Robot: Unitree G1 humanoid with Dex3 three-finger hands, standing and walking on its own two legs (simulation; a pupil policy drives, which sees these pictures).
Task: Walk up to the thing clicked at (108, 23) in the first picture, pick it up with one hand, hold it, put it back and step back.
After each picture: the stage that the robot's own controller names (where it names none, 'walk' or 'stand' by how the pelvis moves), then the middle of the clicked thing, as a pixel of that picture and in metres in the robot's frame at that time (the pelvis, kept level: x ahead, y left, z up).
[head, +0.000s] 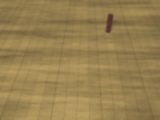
stand; (109, 23) +1.72 -0.29 -0.65
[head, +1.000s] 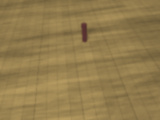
walk; (84, 32) +1.61 +0.12 -0.63
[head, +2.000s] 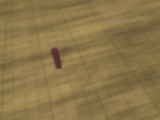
walk; (56, 58) +1.07 +0.35 -0.65
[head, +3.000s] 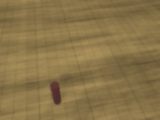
walk; (56, 93) +0.67 +0.25 -0.63
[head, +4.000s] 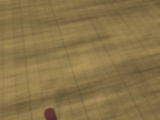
stand; (51, 119) +0.42 +0.21 -0.63
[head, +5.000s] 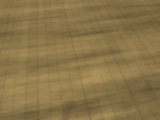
stand; out of the picture +0.39 +0.21 -0.65
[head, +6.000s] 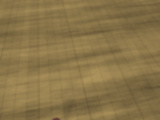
stand; out of the picture +0.41 +0.21 -0.66
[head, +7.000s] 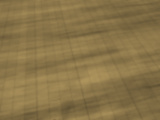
stand; out of the picture +0.41 +0.23 -0.66
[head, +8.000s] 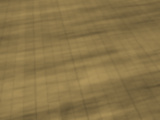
stand; out of the picture +0.40 +0.23 -0.66
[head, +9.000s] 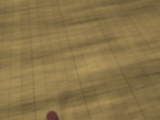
go down; out of the picture +0.41 +0.23 -0.65
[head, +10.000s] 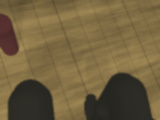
go down; (6, 38) +0.49 +0.24 -0.24
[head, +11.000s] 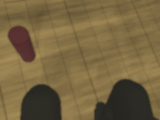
close in; (24, 47) +0.49 +0.22 -0.26
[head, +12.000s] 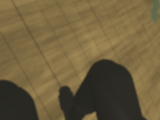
close in; out of the picture +0.48 +0.27 -0.17
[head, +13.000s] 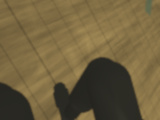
lift; out of the picture +0.47 +0.28 -0.17
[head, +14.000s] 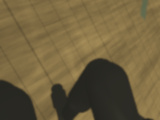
lift; out of the picture +0.44 +0.27 -0.18
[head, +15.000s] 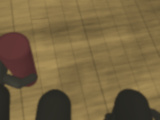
lift; (22, 66) +0.36 +0.22 -0.02
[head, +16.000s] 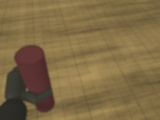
hold; (38, 83) +0.32 +0.16 +0.09
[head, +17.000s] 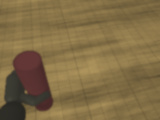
hold; (37, 85) +0.32 +0.17 +0.05
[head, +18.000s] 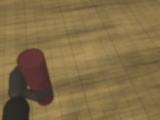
crouch; (39, 81) +0.35 +0.16 +0.01
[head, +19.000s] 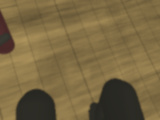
lower; out of the picture +0.50 +0.23 -0.04
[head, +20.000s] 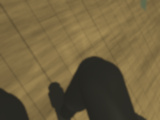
lower; out of the picture +0.48 +0.27 -0.18
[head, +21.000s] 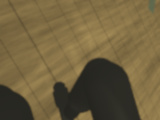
lower; out of the picture +0.48 +0.29 -0.17
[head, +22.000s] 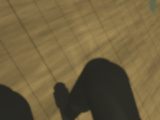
lower; out of the picture +0.48 +0.28 -0.17
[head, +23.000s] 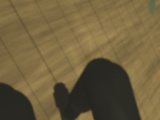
lower; out of the picture +0.47 +0.28 -0.17
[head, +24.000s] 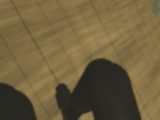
open; out of the picture +0.47 +0.25 -0.18
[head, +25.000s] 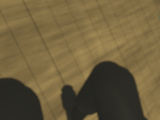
stand; out of the picture +0.47 +0.25 -0.18
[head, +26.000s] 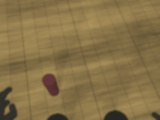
walk; (51, 86) +0.45 +0.18 -0.46
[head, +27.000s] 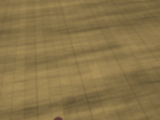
stand; out of the picture +0.42 +0.17 -0.60
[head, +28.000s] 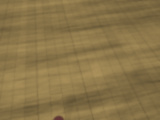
stand; out of the picture +0.41 +0.17 -0.60
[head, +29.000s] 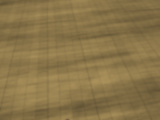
stand; out of the picture +0.43 +0.15 -0.65
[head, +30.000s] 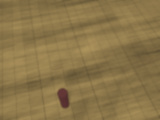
walk; (63, 99) +0.49 +0.15 -0.63
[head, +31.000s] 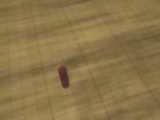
walk; (64, 78) +0.73 +0.22 -0.64
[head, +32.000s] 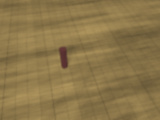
stand; (63, 58) +1.05 +0.23 -0.63
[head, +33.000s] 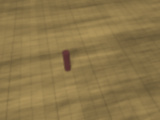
stand; (66, 61) +1.05 +0.21 -0.65
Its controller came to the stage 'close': yes
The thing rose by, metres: 0.70
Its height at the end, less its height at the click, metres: +0.00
